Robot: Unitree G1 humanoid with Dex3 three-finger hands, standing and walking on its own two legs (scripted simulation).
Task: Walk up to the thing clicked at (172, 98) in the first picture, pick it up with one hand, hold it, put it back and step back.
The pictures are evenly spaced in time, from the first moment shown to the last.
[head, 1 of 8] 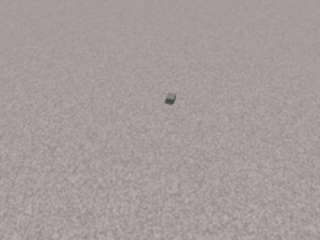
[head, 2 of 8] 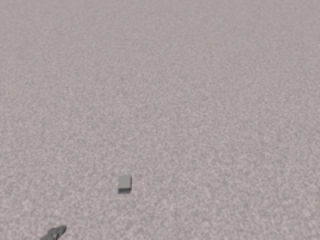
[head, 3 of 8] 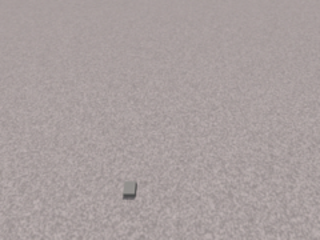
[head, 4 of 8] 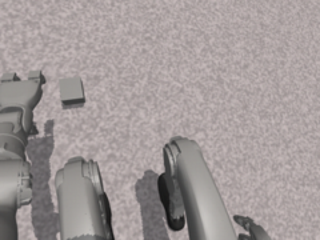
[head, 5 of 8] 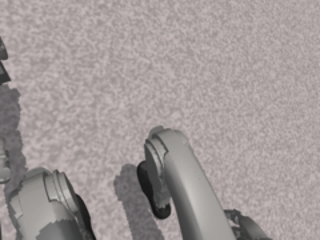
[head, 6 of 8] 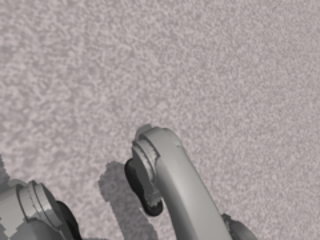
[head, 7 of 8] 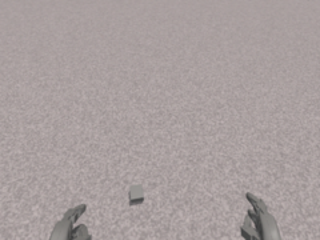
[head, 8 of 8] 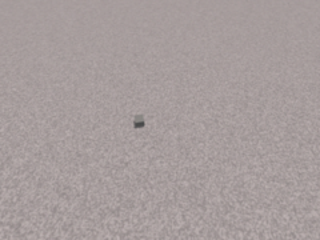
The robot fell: no
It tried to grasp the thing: yes
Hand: left
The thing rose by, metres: 0.67
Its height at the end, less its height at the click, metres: +0.00
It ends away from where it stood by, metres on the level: 0.02
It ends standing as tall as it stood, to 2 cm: yes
